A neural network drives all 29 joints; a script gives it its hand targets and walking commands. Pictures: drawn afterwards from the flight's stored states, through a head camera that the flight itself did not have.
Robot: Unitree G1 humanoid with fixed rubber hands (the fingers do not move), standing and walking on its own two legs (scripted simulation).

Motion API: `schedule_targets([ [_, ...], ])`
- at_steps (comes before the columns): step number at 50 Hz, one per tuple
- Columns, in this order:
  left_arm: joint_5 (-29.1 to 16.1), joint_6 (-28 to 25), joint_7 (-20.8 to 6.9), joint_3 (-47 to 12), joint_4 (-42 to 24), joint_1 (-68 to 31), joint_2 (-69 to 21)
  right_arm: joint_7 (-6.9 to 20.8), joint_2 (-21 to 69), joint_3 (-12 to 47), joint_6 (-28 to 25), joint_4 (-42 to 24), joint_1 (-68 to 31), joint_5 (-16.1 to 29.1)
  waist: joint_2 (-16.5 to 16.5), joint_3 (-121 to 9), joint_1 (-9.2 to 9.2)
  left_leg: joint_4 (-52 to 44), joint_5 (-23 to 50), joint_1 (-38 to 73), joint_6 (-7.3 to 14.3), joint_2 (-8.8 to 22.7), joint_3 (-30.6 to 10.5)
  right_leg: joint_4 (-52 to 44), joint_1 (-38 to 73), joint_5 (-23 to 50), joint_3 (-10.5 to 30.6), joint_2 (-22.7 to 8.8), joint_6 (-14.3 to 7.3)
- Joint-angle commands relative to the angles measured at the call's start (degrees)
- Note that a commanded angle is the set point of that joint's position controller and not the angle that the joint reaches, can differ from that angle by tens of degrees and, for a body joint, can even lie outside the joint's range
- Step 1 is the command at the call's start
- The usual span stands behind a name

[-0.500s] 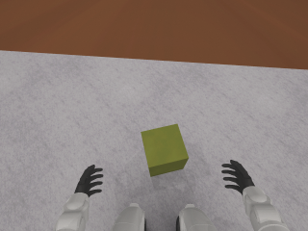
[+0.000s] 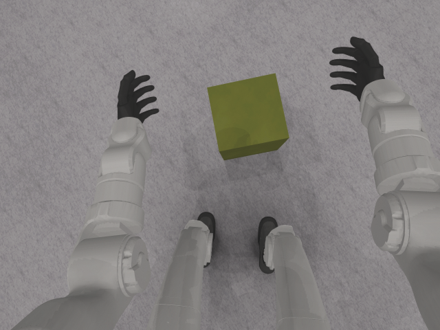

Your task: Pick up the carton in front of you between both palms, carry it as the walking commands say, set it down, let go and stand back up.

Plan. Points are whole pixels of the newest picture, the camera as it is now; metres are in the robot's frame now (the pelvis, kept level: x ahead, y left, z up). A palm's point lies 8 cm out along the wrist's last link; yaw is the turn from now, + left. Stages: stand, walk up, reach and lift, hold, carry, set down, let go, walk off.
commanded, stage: reach and lift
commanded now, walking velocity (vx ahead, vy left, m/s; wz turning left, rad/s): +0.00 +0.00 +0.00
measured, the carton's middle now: (246, 122) +0.55 +0.00 -0.55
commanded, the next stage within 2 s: none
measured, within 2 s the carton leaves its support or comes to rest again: neither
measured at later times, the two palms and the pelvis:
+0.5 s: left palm (157, 94) +0.51 +0.20 -0.18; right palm (337, 58) +0.59 -0.17 -0.18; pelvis +0.03 +0.00 -0.03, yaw +2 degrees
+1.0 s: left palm (182, 124) +0.50 +0.19 -0.42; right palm (308, 104) +0.58 -0.17 -0.42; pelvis -0.03 +0.00 -0.26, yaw +4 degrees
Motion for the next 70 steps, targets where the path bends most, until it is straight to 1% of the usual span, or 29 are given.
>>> schedule_targets([
  [1,0.91,-0.76,0.7,2.59,-5.57,-17.35,5.0,0.25,-8.99,-1.38,-0.85,-2.65,-22.62,-0.95,-5.16,-49.98,1.23,-4.36,3.6,15.25,-1.81,-3.34,4.63,-5.7,30.56,5.6,0.96,1.69,1.64],
  [6,2.45,-0.37,0.79,5.87,-5.59,-24.32,4.26,1.02,-10.85,-2.35,-0.72,0.37,-31.83,-3.04,-6.32,-54.44,2.07,-2.72,7.8,13.47,-2.13,-3.86,5.51,-3.87,30.52,10.54,1.05,2.15,1.57],
  [8,3.21,-0.3,0.72,7.22,-6.06,-26.29,3.97,1.35,-11.45,-2.78,-0.7,0.68,-34.95,-3.93,-7.12,-56.47,2.43,-2.11,10.69,12.83,-2.25,-4.2,5.8,-2.88,31.69,14.39,1.11,2.37,1.56],
  [10,4.06,-0.32,0.51,8.48,-6.87,-26.8,3.6,1.61,-11.66,-3.13,-0.67,0.41,-36.65,-4.85,-8.15,-59.62,2.7,-1.73,14.4,12.46,-2.32,-4.67,6.1,-1.75,34.72,20.28,1.3,2.57,1.49],
  [13,5.22,-0.76,-0.2,9.89,-8.53,-25.36,2.96,1.91,-10.9,-3.66,-0.74,-0.92,-36.7,-6.31,-9.76,-63.99,2.84,-1.77,20.52,10.89,-2.18,-5.36,6.24,-0.2,40.57,31.01,2.12,2.52,1.33],
  [15,5.95,-1.53,-0.87,10.78,-8.93,-23.87,2.11,2.14,-9.29,-4.26,-1.14,-1.57,-35.58,-7.22,-10.3,-63.52,2.63,-1.68,23.38,7.99,-2.17,-5.54,5.97,0.63,41.99,36.64,2.92,2.22,1.26],
  [18,7.33,-3.42,-1.87,12.19,-8.49,-21.96,0.59,2.37,-6.39,-5.73,-2.24,-2.07,-33.18,-8.64,-10.1,-60.11,1.88,-0.81,25.15,2.05,-2.48,-5.54,5.45,2.15,40.46,42.44,4.05,1.6,1.31],
  [20,8.33,-4.78,-2.34,13.1,-7.7,-21.18,-0.2,2.23,-4.74,-7.0,-3.07,-2.07,-31.68,-9.61,-9.72,-57.92,1.3,0.62,25.04,-1.53,-2.73,-5.51,5.26,3.77,37.16,43.93,4.35,1.29,1.65],
  [22,9.28,-5.97,-2.54,13.87,-6.65,-20.83,-0.8,1.82,-3.58,-8.03,-3.9,-1.66,-30.4,-10.21,-8.79,-56.3,0.89,3.09,24.65,-3.16,-2.92,-5.48,5.15,5.84,31.08,41.93,4.07,1.34,2.15],
  [24,9.92,-6.93,-2.51,14.38,-5.28,-20.83,-1.15,1.19,-3.18,-8.44,-4.79,-0.95,-29.3,-10.23,-7.51,-55.11,0.53,6.89,24.27,-3.04,-3.17,-5.41,5.06,8.47,22.31,37.34,3.47,1.69,2.47],
  [26,10.03,-7.66,-2.29,14.53,-3.95,-21.37,-1.03,0.33,-3.53,-8.06,-5.56,-0.11,-28.87,-9.66,-6.26,-54.54,0.4,11.66,23.17,-3.67,-3.7,-5.35,5.16,11.93,13.64,32.32,3.09,2.03,2.49],
  [28,9.34,-8.17,-1.81,14.01,-3.07,-22.39,-0.48,-0.66,-4.52,-7.01,-6.2,0.46,-29.3,-8.52,-5.65,-55.26,0.28,16.53,22.21,-5.33,-4.25,-5.34,5.27,15.98,7.49,29.0,2.86,2.27,2.45],
  [31,6.66,-8.32,-0.84,11.82,-2.03,-24.44,1.07,-2.05,-7.29,-4.41,-6.81,0.63,-31.56,-5.83,-5.66,-58.75,-0.13,23.5,22.0,-6.86,-4.61,-5.29,5.23,22.54,2.27,26.32,2.21,2.35,2.38],
  [34,2.79,-7.95,0.38,8.4,-1.2,-27.69,2.97,-2.99,-10.34,-0.44,-6.95,0.48,-35.25,-2.2,-6.44,-63.53,-0.34,30.15,22.52,-6.01,-4.38,-5.1,4.96,29.37,-0.74,23.99,0.98,2.21,2.3],
  [37,-0.88,-7.22,1.69,5.11,-0.8,-31.54,5.33,-3.48,-13.23,3.86,-6.55,0.18,-39.72,2.05,-7.24,-67.88,0.2,35.9,21.93,-4.51,-3.8,-5.03,5.16,35.4,-3.07,21.02,-0.06,2.09,2.32],
  [38,-2.06,-6.79,2.11,4.43,-0.69,-33.11,6.33,-3.62,-14.51,5.54,-6.26,0.18,-42.07,3.48,-8.18,-69.3,0.81,37.37,18.06,-7.89,-3.83,-5.07,5.92,37.26,-0.06,20.59,0.37,1.8,2.04],
  [39,-3.11,-6.4,2.35,3.28,-0.36,-34.71,7.33,-3.6,-14.63,6.77,-5.84,0.32,-43.4,4.83,-9.27,-69.16,0.4,38.61,16.51,-8.28,-3.44,-4.96,5.98,38.67,-0.8,18.84,-0.18,1.77,2.36],
  [42,-5.75,-5.43,2.91,1.64,0.19,-39.28,9.48,-3.65,-16.86,10.44,-5.0,0.15,-48.4,7.64,-10.3,-70.04,1.72,42.79,12.77,-9.42,-3.05,-4.52,6.99,42.56,-2.15,13.67,-0.89,1.26,2.46],
  [46,-7.77,-4.11,3.15,0.81,3.57,-45.21,11.55,-3.44,-18.35,13.28,-3.49,3.74,-53.5,9.61,-11.31,-63.47,2.23,46.63,3.47,-15.41,-2.66,-3.64,7.77,45.6,-4.41,4.09,-0.55,0.24,2.28],
  [49,-7.55,-3.9,2.59,1.36,7.24,-48.71,12.29,-2.93,-18.38,14.44,-2.96,7.43,-55.81,9.94,-10.64,-56.41,2.37,49.45,-1.59,-19.34,-2.5,-2.88,7.84,47.47,-8.1,-1.37,0.45,-0.74,2.14],
  [51,-6.94,-4.2,2.11,1.88,9.57,-50.53,12.68,-2.66,-18.43,14.94,-3.06,9.62,-56.93,9.94,-9.76,-52.39,2.34,51.3,-3.14,-20.83,-2.46,-2.51,7.79,48.71,-10.45,-3.3,1.23,-1.26,2.03],
  [54,-6.22,-5.16,1.47,2.3,12.54,-52.71,13.39,-2.51,-18.54,15.61,-3.74,11.68,-58.48,10.08,-8.69,-48.24,2.25,54.06,-2.94,-22.03,-2.33,-2.14,7.59,50.91,-12.57,-3.36,2.28,-1.74,1.92],
  [55,-5.92,-5.63,1.32,2.14,12.89,-53.59,13.89,-2.59,-18.57,15.18,-4.15,10.83,-59.34,10.16,-7.89,-46.79,1.64,54.87,-2.64,-21.3,-2.06,-2.03,7.24,51.46,-15.01,-3.4,2.21,-1.59,1.94],
  [56,-5.7,-6.17,1.26,1.96,13.48,-54.33,14.04,-2.65,-18.74,15.05,-4.61,10.54,-60.0,10.55,-6.64,-46.15,1.52,55.84,-1.1,-20.38,-1.91,-2.1,7.16,52.22,-16.03,-2.35,2.42,-1.56,1.81],
  [58,-5.74,-7.12,1.42,1.61,13.17,-55.21,14.5,-2.94,-20.04,15.47,-5.61,9.86,-60.84,11.58,-5.42,-46.77,1.55,57.62,2.05,-19.63,-1.91,-2.34,7.25,54.07,-14.72,0.7,3.01,-1.51,1.51],
  [63,-7.83,-8.52,1.84,-0.5,12.34,-54.9,14.49,-3.89,-19.18,18.28,-6.69,9.24,-60.5,13.44,-6.92,-51.0,1.43,60.67,9.9,-16.37,-1.21,-3.15,7.15,58.04,-9.67,9.77,3.18,-1.18,1.61],
  [66,-9.47,-8.72,2.22,-2.02,12.14,-53.18,13.0,-4.2,-17.98,19.03,-6.84,8.34,-59.15,14.07,-7.19,-54.79,0.69,61.48,12.99,-13.6,-1.16,-3.87,7.2,58.91,-8.3,12.68,2.53,-0.89,1.54],
  [68,-9.78,-8.36,2.42,-2.2,13.48,-51.22,12.15,-4.23,-17.35,18.75,-6.56,9.47,-57.19,13.74,-7.41,-53.66,0.41,61.34,12.22,-14.03,-1.24,-4.39,7.19,58.85,-9.08,11.8,2.17,-0.82,1.51],
  [70,-9.1,-8.06,2.44,-1.32,14.71,-49.26,11.51,-3.97,-16.6,18.0,-6.26,10.97,-55.21,12.83,-7.23,-49.41,0.59,60.93,10.21,-15.57,-1.34,-4.68,6.95,58.38,-12.4,8.78,2.02,-0.92,1.5],
])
